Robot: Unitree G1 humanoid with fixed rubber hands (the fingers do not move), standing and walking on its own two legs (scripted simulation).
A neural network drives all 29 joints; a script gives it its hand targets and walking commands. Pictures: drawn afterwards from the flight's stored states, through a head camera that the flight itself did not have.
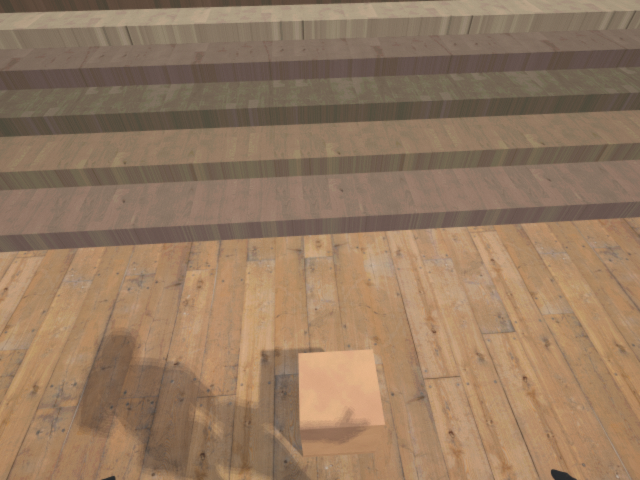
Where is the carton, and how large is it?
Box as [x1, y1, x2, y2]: [298, 349, 384, 456]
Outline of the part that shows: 372,349 298,353 299,414 303,456 366,453 375,451 384,425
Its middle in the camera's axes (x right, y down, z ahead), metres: +0.05 +0.48 +1.10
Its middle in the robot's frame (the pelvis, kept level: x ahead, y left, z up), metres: +0.46 -0.03 -0.66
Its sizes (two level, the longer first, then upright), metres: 0.210 0.200 0.250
